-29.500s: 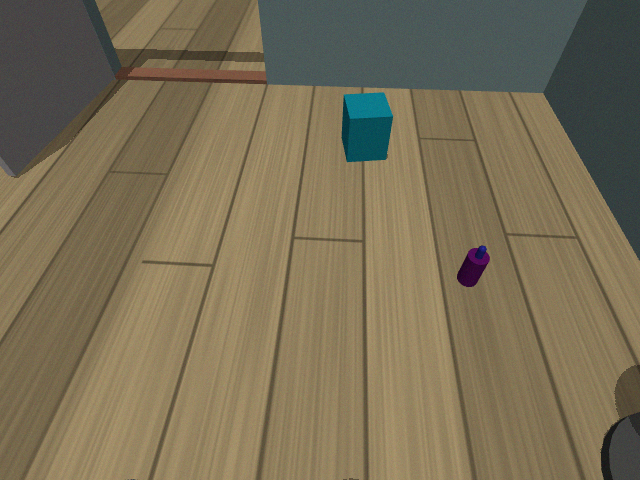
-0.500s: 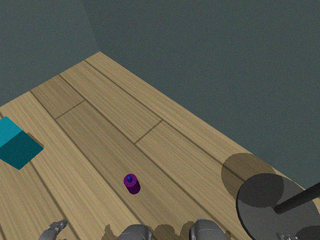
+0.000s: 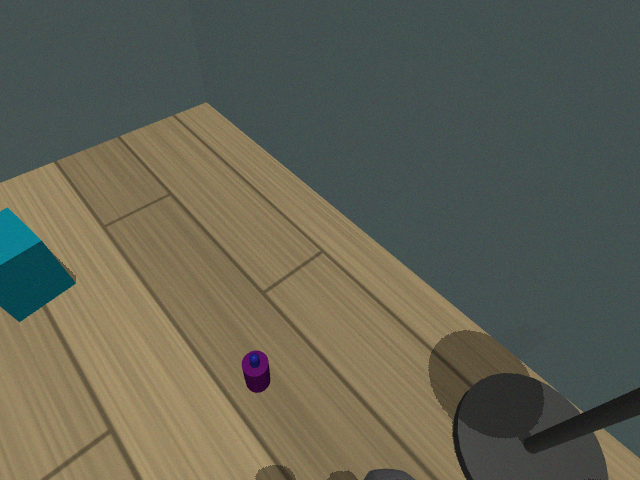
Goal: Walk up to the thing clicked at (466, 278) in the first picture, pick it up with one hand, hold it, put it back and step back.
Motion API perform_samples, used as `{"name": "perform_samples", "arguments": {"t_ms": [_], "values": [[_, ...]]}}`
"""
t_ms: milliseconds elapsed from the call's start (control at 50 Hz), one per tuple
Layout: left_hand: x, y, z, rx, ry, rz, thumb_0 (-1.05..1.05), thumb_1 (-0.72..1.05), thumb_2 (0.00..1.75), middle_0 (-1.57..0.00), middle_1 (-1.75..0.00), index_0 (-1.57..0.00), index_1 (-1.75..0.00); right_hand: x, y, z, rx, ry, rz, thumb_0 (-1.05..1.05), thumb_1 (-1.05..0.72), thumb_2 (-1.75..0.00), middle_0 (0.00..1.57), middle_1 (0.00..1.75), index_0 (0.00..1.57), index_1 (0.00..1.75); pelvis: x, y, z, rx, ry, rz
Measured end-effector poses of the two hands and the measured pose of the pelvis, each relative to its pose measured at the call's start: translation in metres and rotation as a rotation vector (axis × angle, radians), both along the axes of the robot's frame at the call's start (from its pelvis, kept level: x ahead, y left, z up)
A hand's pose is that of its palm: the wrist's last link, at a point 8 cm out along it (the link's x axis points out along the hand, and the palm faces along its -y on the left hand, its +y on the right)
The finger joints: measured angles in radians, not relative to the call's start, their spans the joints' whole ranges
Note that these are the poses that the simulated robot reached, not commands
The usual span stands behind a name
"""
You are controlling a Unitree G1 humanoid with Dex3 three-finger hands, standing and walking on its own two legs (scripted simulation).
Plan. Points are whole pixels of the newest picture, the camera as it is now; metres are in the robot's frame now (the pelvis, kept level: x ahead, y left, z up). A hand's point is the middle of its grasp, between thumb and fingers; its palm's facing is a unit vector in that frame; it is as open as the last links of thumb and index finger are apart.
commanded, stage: stand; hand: left
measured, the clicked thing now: (256, 369) +0.48 +0.15 -0.67
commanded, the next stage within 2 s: walk up in 0.76 s
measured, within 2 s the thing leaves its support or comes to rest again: neither
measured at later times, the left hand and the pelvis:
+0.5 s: hand out of the picture +0.09 +0.23 -0.14, palm faces -0.01 -0.94 -0.35, open 7.4 cm; pelvis -0.01 -0.03 +0.01, yaw +0 degrees
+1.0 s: hand out of the picture +0.07 +0.25 -0.16, palm faces -0.06 -0.93 -0.37, open 7.4 cm; pelvis -0.05 -0.01 +0.00, yaw -1 degrees
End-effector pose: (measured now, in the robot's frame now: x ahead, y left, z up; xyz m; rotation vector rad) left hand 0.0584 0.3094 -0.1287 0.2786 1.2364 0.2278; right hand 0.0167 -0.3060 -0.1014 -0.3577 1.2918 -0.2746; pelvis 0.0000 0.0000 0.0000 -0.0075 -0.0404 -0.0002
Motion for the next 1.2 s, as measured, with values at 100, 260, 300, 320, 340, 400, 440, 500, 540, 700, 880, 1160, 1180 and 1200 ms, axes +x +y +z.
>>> {"name": "perform_samples", "arguments": {"t_ms": [100, 260, 300, 320, 340, 400, 440, 500, 540, 700, 880, 1160, 1180, 1200], "values": [[0.01, -0.023, 0.001, -0.018, -0.005, -0.061, 0.01, 0.91, 0.9, -0.2, -0.3, -0.21, -0.3, 0.037, 0.0, -0.009, 0.028, -0.088, 0.005, 0.01, -0.91, -0.9, 0.21, 0.3, 0.2, 0.3, -0.003, -0.003, -0.001, -0.002, -0.018, -0.011], [0.034, -0.039, 0.021, -0.014, -0.084, -0.082, 0.01, 0.9, 0.9, -0.2, -0.3, -0.21, -0.3, 0.075, 0.007, -0.009, 0.098, -0.163, 0.06, 0.0, -0.91, -0.9, 0.21, 0.3, 0.2, 0.3, -0.004, -0.013, 0.007, 0.015, -0.019, 0.001], [0.036, -0.04, 0.025, -0.006, -0.096, -0.083, 0.01, 0.9, 0.9, -0.2, -0.3, -0.21, -0.3, 0.079, 0.006, -0.008, 0.107, -0.172, 0.066, 0.0, -0.91, -0.9, 0.21, 0.3, 0.2, 0.3, -0.004, -0.015, 0.008, 0.016, -0.018, 0.002], [0.037, -0.04, 0.026, -0.001, -0.099, -0.082, 0.01, 0.9, 0.9, -0.2, -0.3, -0.21, -0.3, 0.08, 0.005, -0.008, 0.11, -0.173, 0.067, 0.0, -0.91, -0.9, 0.21, 0.3, 0.2, 0.3, -0.004, -0.017, 0.008, 0.017, -0.018, 0.003], [0.037, -0.04, 0.027, 0.003, -0.101, -0.081, 0.01, 0.9, 0.9, -0.2, -0.3, -0.21, -0.3, 0.08, 0.003, -0.008, 0.112, -0.172, 0.068, 0.0, -0.91, -0.9, 0.21, 0.3, 0.2, 0.3, -0.004, -0.018, 0.009, 0.017, -0.017, 0.004], [0.036, -0.04, 0.03, 0.014, -0.098, -0.075, 0.01, 0.9, 0.9, -0.2, -0.3, -0.21, -0.3, 0.077, -0.002, -0.008, 0.111, -0.158, 0.064, 0.0, -0.91, -0.9, 0.21, 0.3, 0.2, 0.3, -0.005, -0.021, 0.01, 0.017, -0.015, 0.006], [0.033, -0.039, 0.03, 0.019, -0.089, -0.07, 0.01, 0.9, 0.9, -0.2, -0.3, -0.21, -0.3, 0.073, -0.006, -0.008, 0.108, -0.142, 0.059, 0.0, -0.91, -0.9, 0.21, 0.3, 0.2, 0.3, -0.005, -0.023, 0.011, 0.017, -0.014, 0.006], [0.028, -0.038, 0.03, 0.024, -0.072, -0.062, 0.01, 0.9, 0.9, -0.2, -0.3, -0.21, -0.3, 0.065, -0.012, -0.008, 0.1, -0.116, 0.051, 0.0, -0.91, -0.9, 0.21, 0.3, 0.2, 0.3, -0.005, -0.025, 0.011, 0.017, -0.012, 0.007], [0.024, -0.038, 0.029, 0.026, -0.058, -0.058, 0.01, 0.9, 0.9, -0.2, -0.3, -0.21, -0.3, 0.059, -0.016, -0.009, 0.095, -0.096, 0.045, 0.0, -0.91, -0.9, 0.21, 0.3, 0.2, 0.3, -0.006, -0.027, 0.012, 0.017, -0.011, 0.007], [0.011, -0.04, 0.025, 0.021, -0.006, -0.046, 0.01, 0.9, 0.9, -0.2, -0.3, -0.21, -0.3, 0.041, -0.024, -0.01, 0.083, -0.035, 0.029, 0.0, -0.91, -0.9, 0.2, 0.3, 0.2, 0.3, -0.005, -0.03, 0.012, 0.018, -0.002, 0.006], [0.008, -0.036, 0.019, 0.031, -0.009, -0.034, 0.01, 0.9, 0.9, -0.2, -0.3, -0.21, -0.3, 0.038, -0.029, -0.016, 0.055, -0.016, 0.035, 0.0, -0.91, -0.9, 0.21, 0.3, 0.2, 0.3, -0.024, -0.028, 0.006, 0.01, 0.007, 0.0], [0.007, 0.009, -0.004, 0.034, -0.086, -0.115, 0.01, 0.91, 0.9, -0.2, -0.3, -0.21, -0.3, -0.055, 0.005, -0.008, -0.035, 0.058, 0.01, 0.0, -0.91, -0.9, 0.21, 0.3, 0.2, 0.3, -0.087, 0.018, -0.008, -0.003, 0.015, -0.011], [0.003, 0.009, -0.003, 0.028, -0.081, -0.117, 0.01, 0.91, 0.9, -0.2, -0.3, -0.21, -0.3, -0.062, 0.008, -0.005, -0.035, 0.061, 0.006, 0.0, -0.91, -0.9, 0.21, 0.3, 0.2, 0.3, -0.09, 0.02, -0.005, -0.012, 0.019, -0.01], [-0.002, 0.008, -0.001, 0.022, -0.076, -0.118, 0.01, 0.91, 0.9, -0.2, -0.3, -0.21, -0.3, -0.067, 0.01, -0.002, -0.037, 0.061, 0.004, 0.0, -0.91, -0.9, 0.21, 0.3, 0.2, 0.3, -0.093, 0.021, -0.003, -0.016, 0.025, -0.011]]}}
